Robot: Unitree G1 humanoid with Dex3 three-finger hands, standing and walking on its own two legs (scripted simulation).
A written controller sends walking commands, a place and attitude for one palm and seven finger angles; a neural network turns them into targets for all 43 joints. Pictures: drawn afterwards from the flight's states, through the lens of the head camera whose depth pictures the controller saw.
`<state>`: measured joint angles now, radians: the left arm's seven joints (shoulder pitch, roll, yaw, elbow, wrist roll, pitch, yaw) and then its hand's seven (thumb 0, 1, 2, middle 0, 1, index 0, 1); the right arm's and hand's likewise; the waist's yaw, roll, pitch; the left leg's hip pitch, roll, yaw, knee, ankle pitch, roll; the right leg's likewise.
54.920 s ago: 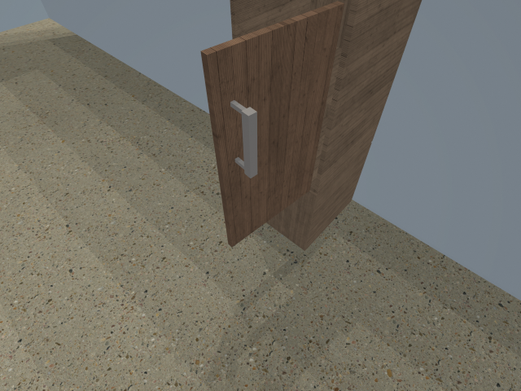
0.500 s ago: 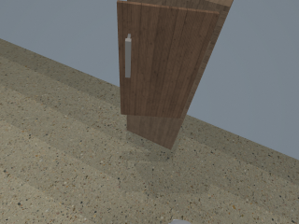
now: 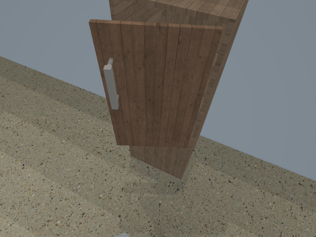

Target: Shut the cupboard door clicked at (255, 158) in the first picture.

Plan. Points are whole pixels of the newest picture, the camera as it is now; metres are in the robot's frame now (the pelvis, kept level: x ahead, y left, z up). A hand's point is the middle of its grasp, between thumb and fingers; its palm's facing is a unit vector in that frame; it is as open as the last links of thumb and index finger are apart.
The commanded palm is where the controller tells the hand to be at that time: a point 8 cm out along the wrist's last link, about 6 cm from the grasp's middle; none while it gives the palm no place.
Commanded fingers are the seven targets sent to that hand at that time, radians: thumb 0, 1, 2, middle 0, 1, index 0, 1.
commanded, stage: come to a stop and stand still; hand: left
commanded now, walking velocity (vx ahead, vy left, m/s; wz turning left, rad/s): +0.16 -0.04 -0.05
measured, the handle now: (113, 85) +0.54 +0.17 +0.07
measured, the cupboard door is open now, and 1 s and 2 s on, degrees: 24 24 24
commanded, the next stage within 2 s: look again from close up in 1.20 s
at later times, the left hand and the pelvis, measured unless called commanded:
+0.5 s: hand out of the picture +0.13 +0.15 -0.16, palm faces +0.03 -0.97 -0.25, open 7.4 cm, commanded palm none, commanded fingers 0.00 0.90 0.90 -0.20 -0.30 -0.20 -0.30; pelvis +0.08 -0.03 +0.01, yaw +0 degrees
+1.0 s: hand out of the picture +0.10 +0.24 -0.16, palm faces -0.05 -0.96 -0.28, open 7.4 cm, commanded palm none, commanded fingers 0.00 0.90 0.90 -0.20 -0.30 -0.20 -0.30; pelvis +0.05 +0.04 +0.00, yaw -3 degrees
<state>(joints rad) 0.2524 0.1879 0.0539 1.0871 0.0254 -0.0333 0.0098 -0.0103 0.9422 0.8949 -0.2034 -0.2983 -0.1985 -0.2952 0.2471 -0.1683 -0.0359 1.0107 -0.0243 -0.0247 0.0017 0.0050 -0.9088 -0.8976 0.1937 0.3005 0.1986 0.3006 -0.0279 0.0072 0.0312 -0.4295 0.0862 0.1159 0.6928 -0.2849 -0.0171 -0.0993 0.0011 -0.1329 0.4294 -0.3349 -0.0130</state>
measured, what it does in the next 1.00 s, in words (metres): steps on the spot: left foot, then right foot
